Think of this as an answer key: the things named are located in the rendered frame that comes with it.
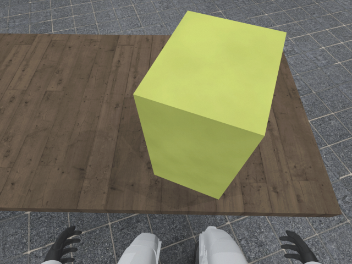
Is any left robot hand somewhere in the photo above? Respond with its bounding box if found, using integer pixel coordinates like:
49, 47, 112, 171
43, 226, 82, 264

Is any carton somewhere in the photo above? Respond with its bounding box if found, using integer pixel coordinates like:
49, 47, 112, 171
133, 11, 287, 199

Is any robot right thigh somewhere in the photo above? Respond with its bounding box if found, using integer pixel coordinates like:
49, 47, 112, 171
199, 229, 248, 264

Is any right robot hand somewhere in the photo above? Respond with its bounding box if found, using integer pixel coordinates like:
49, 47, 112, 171
279, 230, 319, 264

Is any table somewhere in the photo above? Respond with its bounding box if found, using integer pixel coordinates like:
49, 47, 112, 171
0, 34, 342, 217

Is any robot right shin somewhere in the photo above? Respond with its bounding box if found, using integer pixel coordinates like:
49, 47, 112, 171
199, 226, 216, 264

